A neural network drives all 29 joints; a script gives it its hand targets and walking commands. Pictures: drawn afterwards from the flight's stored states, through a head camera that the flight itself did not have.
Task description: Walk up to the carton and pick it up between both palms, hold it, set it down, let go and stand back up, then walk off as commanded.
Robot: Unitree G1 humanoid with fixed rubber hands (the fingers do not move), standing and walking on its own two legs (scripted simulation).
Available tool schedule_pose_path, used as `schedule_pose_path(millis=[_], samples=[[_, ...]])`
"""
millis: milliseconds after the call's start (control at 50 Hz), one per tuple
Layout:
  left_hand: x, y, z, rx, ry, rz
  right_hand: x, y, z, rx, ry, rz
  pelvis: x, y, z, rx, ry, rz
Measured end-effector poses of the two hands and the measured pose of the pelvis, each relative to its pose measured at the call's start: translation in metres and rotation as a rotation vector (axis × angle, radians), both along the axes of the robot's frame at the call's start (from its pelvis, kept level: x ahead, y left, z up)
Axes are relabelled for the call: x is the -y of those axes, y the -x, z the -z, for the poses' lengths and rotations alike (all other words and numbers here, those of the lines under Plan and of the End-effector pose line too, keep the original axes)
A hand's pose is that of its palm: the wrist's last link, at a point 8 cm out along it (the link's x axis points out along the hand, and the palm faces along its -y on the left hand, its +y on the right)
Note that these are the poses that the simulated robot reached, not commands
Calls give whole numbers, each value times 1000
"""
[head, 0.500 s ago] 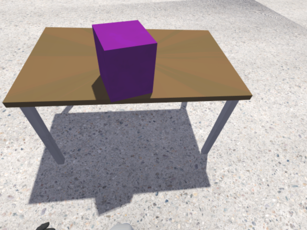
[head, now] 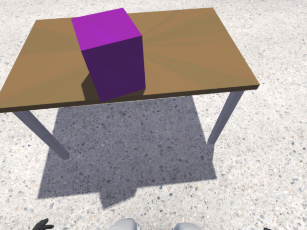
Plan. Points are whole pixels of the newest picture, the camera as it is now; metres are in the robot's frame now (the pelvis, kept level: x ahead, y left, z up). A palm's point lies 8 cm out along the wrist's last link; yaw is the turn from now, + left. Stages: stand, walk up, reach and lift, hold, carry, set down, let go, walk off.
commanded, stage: walk up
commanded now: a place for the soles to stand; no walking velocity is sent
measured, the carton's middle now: (111, 56) +0.72 +0.17 +0.00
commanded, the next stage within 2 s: none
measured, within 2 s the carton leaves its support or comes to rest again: neither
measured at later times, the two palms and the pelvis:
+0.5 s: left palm out of the picture +0.08 +0.31 -0.12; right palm out of the picture +0.02 -0.30 -0.11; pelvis -0.03 +0.01 -0.01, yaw +2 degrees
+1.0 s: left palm out of the picture +0.05 +0.30 -0.10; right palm out of the picture +0.05 -0.31 -0.11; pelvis -0.03 -0.01 +0.00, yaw +3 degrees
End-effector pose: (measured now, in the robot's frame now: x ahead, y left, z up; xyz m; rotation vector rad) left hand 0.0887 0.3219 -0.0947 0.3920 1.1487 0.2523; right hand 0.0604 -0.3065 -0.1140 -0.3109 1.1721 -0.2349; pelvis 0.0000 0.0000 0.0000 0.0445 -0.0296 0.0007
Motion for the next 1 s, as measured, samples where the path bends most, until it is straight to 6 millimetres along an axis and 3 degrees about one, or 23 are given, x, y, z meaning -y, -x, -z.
schedule_pose_path(millis=[100, 220, 360, 500, 580, 740, 860, 1000], samples=[[31, -14, -4, 46, 26, 4, 9, -8, 5, 0, -22, -5, 12, 0, -3, -5, -26, -9], [43, -13, -4, 63, 38, 0, 13, 0, 6, -11, -26, 0, 16, 5, -3, 1, -29, -10], [35, 2, 6, 75, 64, -19, 9, 16, 0, 6, 7, -6, 8, 18, 0, 19, 1, -17], [9, 11, 25, 97, 107, -39, -8, 43, -3, 14, 53, -14, -13, 28, 12, 67, 32, -35], [-3, 13, 24, 108, 117, -50, -14, 57, -10, 7, 73, -2, -21, 30, 11, 78, 45, -38], [-18, 23, 16, 61, 66, -51, -5, 47, -16, 9, 81, -32, -12, 35, 6, 13, 39, -46], [5, 27, 9, 59, 50, -22, 7, 32, -9, 13, 50, -26, 5, 34, 3, -11, 36, -33], [19, 34, 6, 78, 64, -38, 4, 13, -8, 52, 27, -40, 5, 31, 0, -8, 18, -46]])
